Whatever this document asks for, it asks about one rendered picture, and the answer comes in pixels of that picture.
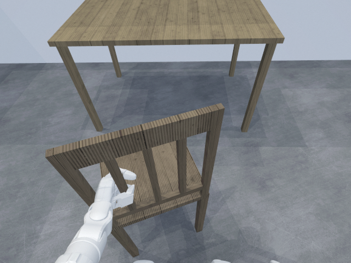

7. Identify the table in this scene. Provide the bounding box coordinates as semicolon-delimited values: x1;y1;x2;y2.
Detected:
47;0;285;132

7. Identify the robot left forearm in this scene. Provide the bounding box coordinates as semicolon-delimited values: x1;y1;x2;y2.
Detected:
55;201;113;263

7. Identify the chair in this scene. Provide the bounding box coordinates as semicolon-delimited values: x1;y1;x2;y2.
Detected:
45;103;225;257

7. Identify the left robot hand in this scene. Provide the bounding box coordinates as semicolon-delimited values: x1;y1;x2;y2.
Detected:
94;168;137;209

